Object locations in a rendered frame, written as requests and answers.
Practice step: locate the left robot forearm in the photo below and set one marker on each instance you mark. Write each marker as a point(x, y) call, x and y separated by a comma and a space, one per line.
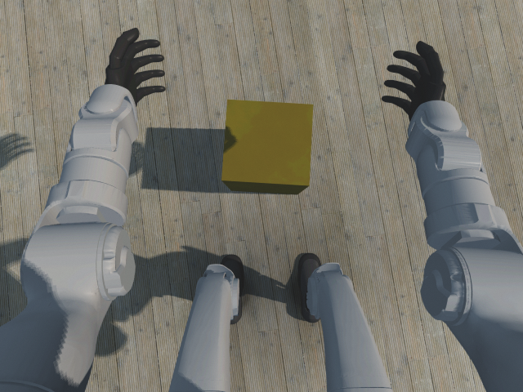
point(96, 166)

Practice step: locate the right robot foot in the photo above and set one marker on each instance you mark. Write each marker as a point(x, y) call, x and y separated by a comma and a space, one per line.
point(307, 264)

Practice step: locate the robot left hand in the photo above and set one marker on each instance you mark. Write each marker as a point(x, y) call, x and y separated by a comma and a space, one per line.
point(123, 65)

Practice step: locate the robot right hand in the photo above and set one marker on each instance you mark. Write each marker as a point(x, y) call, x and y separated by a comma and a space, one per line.
point(428, 80)

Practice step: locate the robot left upper arm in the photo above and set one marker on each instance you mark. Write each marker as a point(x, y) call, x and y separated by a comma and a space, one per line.
point(71, 274)

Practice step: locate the robot right upper arm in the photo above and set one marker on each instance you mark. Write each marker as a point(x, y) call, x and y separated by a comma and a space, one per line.
point(478, 293)

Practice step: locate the right robot forearm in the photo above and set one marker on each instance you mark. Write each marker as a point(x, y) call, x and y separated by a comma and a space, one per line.
point(455, 188)

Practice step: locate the carton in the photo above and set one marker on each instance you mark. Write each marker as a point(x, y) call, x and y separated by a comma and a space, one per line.
point(267, 147)

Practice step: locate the robot right thigh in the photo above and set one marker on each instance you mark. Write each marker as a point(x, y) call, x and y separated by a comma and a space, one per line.
point(352, 360)

